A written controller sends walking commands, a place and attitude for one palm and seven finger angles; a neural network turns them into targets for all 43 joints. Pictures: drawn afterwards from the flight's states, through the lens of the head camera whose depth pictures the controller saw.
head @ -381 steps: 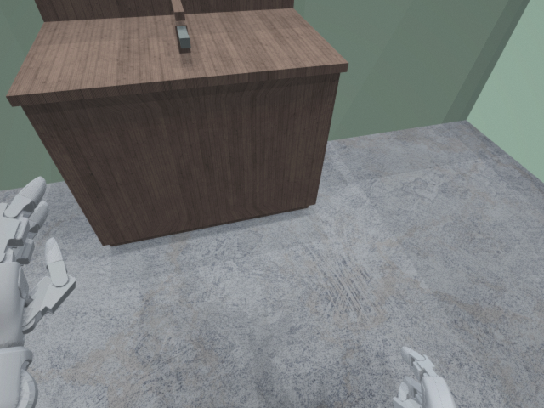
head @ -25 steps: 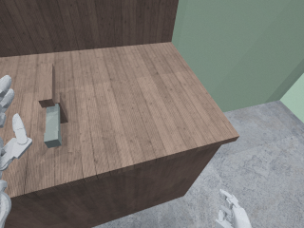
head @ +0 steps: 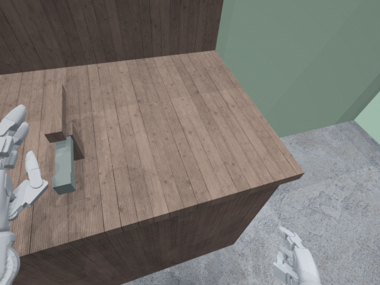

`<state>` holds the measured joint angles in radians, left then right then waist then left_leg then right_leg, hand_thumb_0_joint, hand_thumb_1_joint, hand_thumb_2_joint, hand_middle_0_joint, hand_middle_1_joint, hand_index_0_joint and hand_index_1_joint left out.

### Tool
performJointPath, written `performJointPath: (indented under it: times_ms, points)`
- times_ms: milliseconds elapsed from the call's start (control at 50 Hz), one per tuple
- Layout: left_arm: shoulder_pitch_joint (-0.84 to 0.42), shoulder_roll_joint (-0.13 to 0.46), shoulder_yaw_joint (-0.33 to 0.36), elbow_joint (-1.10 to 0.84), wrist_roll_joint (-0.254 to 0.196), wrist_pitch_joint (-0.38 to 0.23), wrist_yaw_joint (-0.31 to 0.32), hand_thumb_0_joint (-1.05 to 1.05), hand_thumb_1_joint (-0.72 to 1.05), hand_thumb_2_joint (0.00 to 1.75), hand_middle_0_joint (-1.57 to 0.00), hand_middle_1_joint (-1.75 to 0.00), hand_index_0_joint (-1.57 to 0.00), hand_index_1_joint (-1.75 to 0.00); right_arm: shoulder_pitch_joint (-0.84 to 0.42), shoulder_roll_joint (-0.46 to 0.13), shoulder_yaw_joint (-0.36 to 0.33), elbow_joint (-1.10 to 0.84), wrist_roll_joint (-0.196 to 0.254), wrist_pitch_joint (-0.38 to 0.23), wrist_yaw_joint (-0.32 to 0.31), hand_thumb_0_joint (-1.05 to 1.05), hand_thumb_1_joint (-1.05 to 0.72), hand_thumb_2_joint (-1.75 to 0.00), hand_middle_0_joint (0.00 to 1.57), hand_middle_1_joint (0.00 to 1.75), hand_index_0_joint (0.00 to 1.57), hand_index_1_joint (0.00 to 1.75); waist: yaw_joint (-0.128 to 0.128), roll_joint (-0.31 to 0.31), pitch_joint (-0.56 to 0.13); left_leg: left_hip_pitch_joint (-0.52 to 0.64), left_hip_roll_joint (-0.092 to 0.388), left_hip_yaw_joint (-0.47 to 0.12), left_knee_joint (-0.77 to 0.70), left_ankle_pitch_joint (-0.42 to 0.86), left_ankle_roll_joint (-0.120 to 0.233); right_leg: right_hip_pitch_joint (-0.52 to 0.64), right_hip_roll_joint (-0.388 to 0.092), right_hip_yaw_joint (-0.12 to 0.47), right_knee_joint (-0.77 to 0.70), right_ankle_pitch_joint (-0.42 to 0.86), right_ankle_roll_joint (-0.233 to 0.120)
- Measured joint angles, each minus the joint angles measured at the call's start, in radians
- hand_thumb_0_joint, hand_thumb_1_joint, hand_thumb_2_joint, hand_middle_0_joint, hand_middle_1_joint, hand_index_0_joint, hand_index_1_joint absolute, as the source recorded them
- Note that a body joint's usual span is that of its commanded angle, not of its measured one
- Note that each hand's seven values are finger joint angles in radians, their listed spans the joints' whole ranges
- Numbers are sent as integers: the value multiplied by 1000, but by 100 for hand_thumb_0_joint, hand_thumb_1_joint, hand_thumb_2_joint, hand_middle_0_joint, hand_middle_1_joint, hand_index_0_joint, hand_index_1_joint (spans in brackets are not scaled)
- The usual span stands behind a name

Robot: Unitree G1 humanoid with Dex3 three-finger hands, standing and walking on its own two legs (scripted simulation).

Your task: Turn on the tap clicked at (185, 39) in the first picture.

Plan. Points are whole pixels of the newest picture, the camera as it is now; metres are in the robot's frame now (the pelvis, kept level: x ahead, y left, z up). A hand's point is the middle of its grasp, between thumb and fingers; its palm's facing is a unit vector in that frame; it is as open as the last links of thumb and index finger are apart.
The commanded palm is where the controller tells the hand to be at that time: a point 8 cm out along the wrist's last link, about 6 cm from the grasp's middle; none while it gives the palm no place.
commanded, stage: look again from close up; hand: left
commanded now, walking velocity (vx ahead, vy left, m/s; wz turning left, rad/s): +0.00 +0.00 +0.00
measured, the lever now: (64, 183) +0.26 +0.25 +0.09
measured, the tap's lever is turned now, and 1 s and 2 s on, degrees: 0 0 0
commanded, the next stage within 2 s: shuffle to correct the standing spot in 0.18 s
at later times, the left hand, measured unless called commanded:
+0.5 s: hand (58, 184) +0.22 +0.23 +0.16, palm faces +0.37 -0.85 -0.39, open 7.4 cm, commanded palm +0.16 +0.26 +0.17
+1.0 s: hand (76, 222) +0.17 +0.18 +0.16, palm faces +0.29 -0.81 -0.50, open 7.4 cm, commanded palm +0.10 +0.22 +0.17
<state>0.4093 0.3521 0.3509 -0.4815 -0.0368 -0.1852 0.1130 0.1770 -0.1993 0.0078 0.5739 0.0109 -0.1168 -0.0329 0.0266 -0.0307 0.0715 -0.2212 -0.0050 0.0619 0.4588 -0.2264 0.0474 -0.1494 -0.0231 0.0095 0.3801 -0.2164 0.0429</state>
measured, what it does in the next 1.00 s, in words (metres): shifts its weight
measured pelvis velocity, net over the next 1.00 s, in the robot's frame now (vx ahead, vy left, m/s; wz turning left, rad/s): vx -0.06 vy -0.06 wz -0.03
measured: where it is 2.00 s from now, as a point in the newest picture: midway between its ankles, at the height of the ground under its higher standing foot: outside the picture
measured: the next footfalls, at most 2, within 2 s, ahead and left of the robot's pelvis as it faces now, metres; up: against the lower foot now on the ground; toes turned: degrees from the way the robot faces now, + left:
left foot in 1.22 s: -0.03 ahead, -0.02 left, +0.00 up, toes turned +1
right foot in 1.54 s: -0.01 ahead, -0.24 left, +0.00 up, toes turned -1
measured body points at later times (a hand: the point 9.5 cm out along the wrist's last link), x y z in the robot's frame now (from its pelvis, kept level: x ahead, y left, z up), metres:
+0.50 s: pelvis -0.01 -0.02 +0.00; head +0.04 +0.00 +0.45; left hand +0.19 +0.27 +0.18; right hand +0.18 -0.24 -0.07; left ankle +0.01 +0.08 -0.74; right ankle -0.01 -0.15 -0.74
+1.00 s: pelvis -0.06 -0.06 -0.01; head +0.01 -0.04 +0.43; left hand +0.15 +0.22 +0.19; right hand +0.09 -0.30 -0.10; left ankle +0.01 +0.08 -0.74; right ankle -0.01 -0.16 -0.74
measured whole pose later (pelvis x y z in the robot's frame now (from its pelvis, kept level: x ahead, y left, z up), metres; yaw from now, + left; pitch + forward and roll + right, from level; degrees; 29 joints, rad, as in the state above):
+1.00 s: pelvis -0.06 -0.06 -0.01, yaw -2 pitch +1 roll -2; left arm 0.48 0.44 0.46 -0.58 -0.06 -0.25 0.07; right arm 0.21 -0.19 -0.04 0.56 -0.02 -0.14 -0.04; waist 0.01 -0.01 0.15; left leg -0.41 0.09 0.01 0.58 -0.18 -0.03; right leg -0.37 0.06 -0.05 0.56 -0.28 -0.01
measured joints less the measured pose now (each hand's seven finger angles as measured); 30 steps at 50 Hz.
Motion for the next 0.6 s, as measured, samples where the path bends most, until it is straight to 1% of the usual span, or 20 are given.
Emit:
performJointPath:
  times_ms: [140, 320, 380, 480, 540, 600]
  points:
    - [18, 5, -2, -7, -4, 1, 4, 2, 89, 90, -21, -30, -21, -30, 9, -1, -4, 4, 1, 8, -5, 1, -91, -90, 20, 30, 21, 30, -8, 9, -1, 4, 5, -1, -2, -1, -6, 3, 5, -1, -1, -2, -5]
    - [25, 3, -2, 9, -8, 9, 4, 2, 89, 90, -21, -30, -21, -30, 14, 5, 0, 9, 3, 16, -8, 1, -91, -90, 20, 30, 21, 30, -10, 21, -9, 8, 10, -4, -12, 2, -13, 5, 11, -3, -7, -1, -12]
    - [20, 3, -3, 3, -13, 15, 3, 2, 89, 90, -21, -30, -21, -30, 14, 8, 0, 3, 5, 18, -10, 1, -91, -90, 20, 30, 21, 30, -6, 18, -4, 8, 11, -3, -18, 7, -16, 1, 12, -3, -4, -1, -14]
    - [11, 20, 15, -23, -22, 13, -2, 2, 89, 90, -21, -30, -21, -30, -4, 20, 0, -20, 5, 18, -4, 1, -91, -90, 20, 30, 21, 30, 2, 7, 16, -11, 19, 1, -11, 14, -26, -34, 19, 2, 30, -6, -23]
    - [16, 28, 25, -41, -25, 10, -7, 2, 89, 90, -21, -30, -21, -30, -16, 27, -1, -32, 3, 15, 4, 1, -91, -90, 20, 30, 21, 30, 5, 5, 28, -30, 28, 2, 6, 14, -34, -62, 28, 4, 62, -14, -31]
    - [25, 31, 30, -60, -26, 1, -15, 2, 89, 90, -21, -30, -21, -30, -23, 29, -4, -42, -1, 7, 9, 1, -91, -90, 20, 30, 21, 30, 4, 14, 37, -60, 46, -7, 37, 9, -45, -85, 44, -5, 81, -15, -43]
